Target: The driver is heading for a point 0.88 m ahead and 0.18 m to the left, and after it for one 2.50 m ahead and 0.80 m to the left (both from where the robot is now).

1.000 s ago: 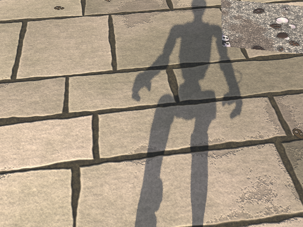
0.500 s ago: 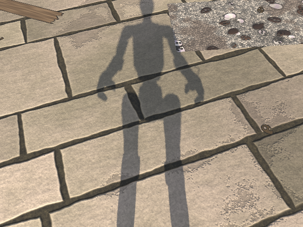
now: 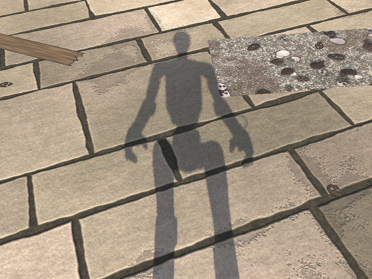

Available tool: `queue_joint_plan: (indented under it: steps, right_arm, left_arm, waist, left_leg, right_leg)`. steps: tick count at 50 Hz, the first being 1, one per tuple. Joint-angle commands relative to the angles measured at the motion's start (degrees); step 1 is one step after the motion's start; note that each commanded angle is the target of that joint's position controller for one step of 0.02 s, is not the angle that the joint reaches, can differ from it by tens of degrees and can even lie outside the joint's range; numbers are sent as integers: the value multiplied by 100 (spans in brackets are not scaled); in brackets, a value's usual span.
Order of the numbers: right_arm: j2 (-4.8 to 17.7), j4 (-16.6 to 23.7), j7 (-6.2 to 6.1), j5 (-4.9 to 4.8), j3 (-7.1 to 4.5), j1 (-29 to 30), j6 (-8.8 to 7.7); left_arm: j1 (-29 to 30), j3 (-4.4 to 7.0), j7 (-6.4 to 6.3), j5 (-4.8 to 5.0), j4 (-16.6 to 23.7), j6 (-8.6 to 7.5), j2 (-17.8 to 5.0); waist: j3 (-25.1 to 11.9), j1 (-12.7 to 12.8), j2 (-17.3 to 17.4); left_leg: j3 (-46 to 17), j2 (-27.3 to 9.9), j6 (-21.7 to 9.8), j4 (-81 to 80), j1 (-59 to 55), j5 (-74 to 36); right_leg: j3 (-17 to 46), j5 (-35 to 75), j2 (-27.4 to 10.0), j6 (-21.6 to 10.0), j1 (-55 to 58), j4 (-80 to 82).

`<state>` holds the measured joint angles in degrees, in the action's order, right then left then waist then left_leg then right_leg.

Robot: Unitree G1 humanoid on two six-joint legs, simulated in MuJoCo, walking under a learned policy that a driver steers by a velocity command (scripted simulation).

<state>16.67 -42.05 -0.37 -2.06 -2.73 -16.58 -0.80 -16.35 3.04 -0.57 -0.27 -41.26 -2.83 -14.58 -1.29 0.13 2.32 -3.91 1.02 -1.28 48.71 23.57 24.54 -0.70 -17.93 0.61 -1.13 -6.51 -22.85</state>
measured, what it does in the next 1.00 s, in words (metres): walks ahead, turning left: left foot, then right foot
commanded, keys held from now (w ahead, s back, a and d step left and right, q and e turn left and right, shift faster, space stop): w+q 0.62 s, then w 0.02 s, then w+e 0.36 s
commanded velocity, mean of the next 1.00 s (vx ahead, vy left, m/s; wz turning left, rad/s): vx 0.47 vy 0.00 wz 0.31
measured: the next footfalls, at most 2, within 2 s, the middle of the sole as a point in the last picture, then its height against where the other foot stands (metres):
left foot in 0.32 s outside the picture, level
right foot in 0.86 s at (176, 256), level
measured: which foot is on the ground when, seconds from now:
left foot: up 0.00-0.30, down 0.32-0.88, up 0.90-1.00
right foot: down 0.00-0.32, up 0.34-0.84, down 0.86-1.00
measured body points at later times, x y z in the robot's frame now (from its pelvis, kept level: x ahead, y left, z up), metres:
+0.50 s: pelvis +0.21 +0.10 +0.00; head +0.25 +0.12 +0.44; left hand +0.26 +0.41 -0.11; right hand +0.41 -0.12 -0.10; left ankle +0.24 +0.18 -0.74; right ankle +0.23 -0.07 -0.65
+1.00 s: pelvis +0.51 +0.14 +0.00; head +0.54 +0.14 +0.45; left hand +0.54 +0.44 -0.10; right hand +0.70 -0.08 -0.11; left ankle +0.39 +0.24 -0.65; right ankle +0.58 +0.08 -0.74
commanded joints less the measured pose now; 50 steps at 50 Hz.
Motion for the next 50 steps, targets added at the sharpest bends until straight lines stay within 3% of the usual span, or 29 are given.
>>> queue_joint_plan:
  steps: [1, 4, 8, 11, 13, 14, 15, 16, 17, 18, 19, 20, 21, 22, 23, 26, 29, 32, 37, 40, 41, 42, 43, 44, 45, 46, 47, 48, 50]
  right_arm:
    - [592, 682, 71, -5, -200, 803, -214]
    - [312, 747, 196, 39, -116, 925, -227]
    - [131, 1050, 346, 60, 5, 1418, -217]
    - [243, 1224, 424, 52, -7, 1608, -192]
    - [435, 1284, 438, 60, -96, 1458, -168]
    - [605, 1218, 423, 72, -195, 1047, -143]
    - [848, 1004, 383, 59, -353, 189, -107]
    - [1180, 792, 278, 20, -539, -728, -37]
    - [1901, 762, 171, 2, -648, -892, -32]
    - [1647, 991, 199, 40, -528, -995, -132]
    - [1264, 902, 233, 111, -418, -761, -221]
    - [1155, 872, 232, 116, -379, -485, -269]
    - [1011, 926, 222, 136, -330, -63, -288]
    - [890, 1009, 216, 220, -285, 229, -300]
    - [838, 1069, 202, 265, -266, 401, -302]
    - [833, 949, 140, 174, -268, 372, -363]
    - [906, 788, 43, 157, -282, 112, -343]
    - [965, 638, -17, 98, -298, -110, -297]
    - [922, 286, 3, 102, -257, -588, -281]
    - [990, 139, 4, 128, -276, -666, -201]
    - [1022, 136, -5, 126, -279, -577, -181]
    - [978, 148, -19, 146, -250, -477, -156]
    - [842, 266, -53, 226, -165, -396, -154]
    - [500, 373, -34, 229, -51, -976, -253]
    - [574, 441, -11, 248, -25, -838, -360]
    - [925, 553, 49, 99, -105, -257, -449]
    - [884, 655, 80, 77, -81, 208, -524]
    - [817, 720, 95, 184, -81, 442, -573]
    - [702, 727, 94, 314, -97, 347, -575]
  left_arm:
    - [-329, 232, -55, 46, 90, -193, -769]
    - [-235, 224, -45, -16, 77, -208, -743]
    - [-247, 280, -49, 47, -45, -204, -1020]
    - [-415, 340, -22, 142, -198, -176, -1231]
    - [-400, 375, -11, 166, -241, -134, -1374]
    - [-371, 396, -21, 173, -242, -99, -1464]
    - [-332, 385, -40, 181, -221, -65, -1474]
    - [-450, 312, -64, 125, -153, -98, -1324]
    - [-913, 46, -16, -110, 194, -181, -475]
    - [-646, 18, 37, 38, 263, -388, -712]
    - [62, 155, 71, 282, 447, -470, -1184]
    - [234, 105, 56, 283, 536, -527, -1102]
    - [257, 97, 7, 144, 482, -544, -1041]
    - [139, 134, -11, 61, 437, -499, -1063]
    - [29, 145, 4, 34, 391, -425, -1070]
    - [40, 107, -7, -89, 345, -262, -898]
    - [784, 46, -16, -101, 553, -253, -748]
    - [1409, -18, 57, -51, 661, -326, -611]
    - [1932, -29, 244, 56, 761, -429, -692]
    - [1820, 14, 291, 91, 807, -428, -808]
    - [1507, 64, 285, 90, 745, -431, -894]
    - [820, 167, 266, 78, 553, -438, -1055]
    - [-153, 248, 252, 35, 391, -434, -1318]
    - [-771, 402, 257, 3, 296, -388, -1847]
    - [-909, 318, 305, 190, 177, -358, -1451]
    - [-578, 218, 273, 214, 249, -318, -1126]
    - [-294, 187, 242, 118, 352, -263, -1041]
    - [-116, 152, 233, 77, 381, -223, -962]
    - [43, 110, 194, 32, 444, -206, -873]
  waist:
    - [837, 350, -1084]
    - [739, 339, -848]
    - [837, 451, -792]
    - [920, 437, -713]
    - [694, 221, -790]
    - [347, -58, -853]
    - [-178, -556, -764]
    - [-659, -986, -501]
    - [-1242, -492, 1333]
    - [-2402, -696, 990]
    - [-1452, -799, 462]
    - [-783, -580, 231]
    - [-391, -310, -143]
    - [-239, -60, -27]
    - [-181, 86, 100]
    - [7, 160, 26]
    - [277, -75, 33]
    - [295, -321, 148]
    - [389, -631, 248]
    - [392, -531, 393]
    - [218, -337, 432]
    - [-270, 34, 342]
    - [-1113, 477, 86]
    - [-1882, 375, -1262]
    - [-1804, 421, -1657]
    - [-934, 486, -1133]
    - [-403, 458, -606]
    - [43, 322, -276]
    - [108, 45, -492]
  left_leg:
    - [-429, -434, 7, 1146, 3034, -370]
    - [-82, -488, 189, 928, 2603, -1244]
    - [333, -599, 241, -268, 1739, -2028]
    - [600, -509, -23, -829, 1341, -1893]
    - [842, -233, -290, -1027, 809, -1569]
    - [1013, 19, -434, -1077, 171, -1427]
    - [1131, 310, -625, -1281, -1040, -1564]
    - [711, 281, -827, -1283, -2654, -1614]
    - [-2376, -1352, -1728, -1869, -4483, -574]
    - [-4795, -2083, -2288, -3115, -4794, 705]
    - [-4091, -1921, -1862, -3391, -4221, 621]
    - [-3362, -1707, -1681, -3383, -3374, 218]
    - [-2753, -1464, -1532, -3338, -2519, -511]
    - [-2283, -1229, -1464, -3399, -1885, -1130]
    - [-2087, -1105, -1467, -3536, -1501, -1372]
    - [-1587, -950, -1567, -3742, -853, -1973]
    - [-1331, -755, -1432, -3769, -753, -1922]
    - [-1155, -606, -1193, -3636, -773, -1752]
    - [-1284, -1065, -1141, -3308, -1747, -1947]
    - [-1299, -1342, -1013, -2986, -2536, -3166]
    - [-1128, -1263, -923, -2619, -2630, -4231]
    - [-803, -1006, -794, -1803, -2594, -5302]
    - [-529, -775, -600, -459, -1862, -4944]
    - [-22, 154, -60, 1690, 334, -2476]
    - [-298, 383, 61, 2389, 1568, 517]
    - [-470, 5, 7, 2632, 2104, 220]
    - [-333, -205, -31, 2447, 2108, -170]
    - [-242, -354, -6, 1972, 2047, -447]
    - [-182, -511, 120, 1297, 1533, -789]
  right_leg:
    - [1846, -457, -1881, -935, 1530, 1444]
    - [721, 1021, -1547, -793, 1038, 1504]
    - [-118, 1524, -1433, -720, 389, 1557]
    - [-381, 1852, -1620, -655, 507, 1473]
    - [-622, 3585, -1682, -551, 740, 905]
    - [-796, 4732, -1636, -465, 786, 195]
    - [-1009, 5402, -1472, -316, 501, -947]
    - [-1030, 4724, -1273, -102, -575, -2385]
    - [-889, -428, -330, 309, -2892, -4806]
    - [598, -1571, 134, 292, -3417, -5804]
    - [749, -1004, -160, 189, -3952, -5868]
    - [656, -525, -410, 77, -3923, -5447]
    - [632, -186, -631, 60, -3617, -4979]
    - [682, 42, -766, 49, -3185, -4656]
    - [682, 180, -801, 73, -2920, -4523]
    - [509, 514, -745, 325, -2790, -3947]
    - [498, 1543, -621, 506, -3053, -2794]
    - [429, 2383, -359, 543, -2676, -1529]
    - [330, 2416, -336, 247, -2731, -774]
    - [168, 1435, -230, -107, -2762, -575]
    - [21, 1214, -69, -260, -2305, -468]
    - [-100, 1426, 84, -467, -1339, -315]
    - [641, 1808, -523, -867, 268, -550]
    - [3113, 1097, -1737, -1829, 2424, -374]
    - [4603, 66, -2030, -1975, 2851, 485]
    - [4070, -451, -1924, -1693, 2270, 621]
    - [3427, -145, -1690, -1536, 1526, 716]
    - [2983, 406, -1451, -1471, 868, 852]
    - [2506, 1296, -1092, -1404, 280, 1045]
